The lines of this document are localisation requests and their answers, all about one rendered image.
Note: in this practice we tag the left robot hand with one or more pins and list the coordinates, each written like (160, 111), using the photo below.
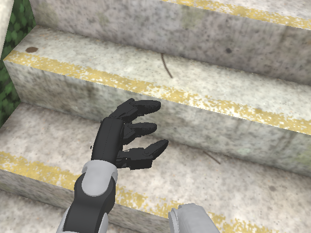
(117, 130)

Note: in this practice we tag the right robot thigh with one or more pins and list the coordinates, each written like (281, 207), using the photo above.
(190, 218)

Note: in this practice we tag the robot left forearm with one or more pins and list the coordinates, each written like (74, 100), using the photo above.
(94, 198)

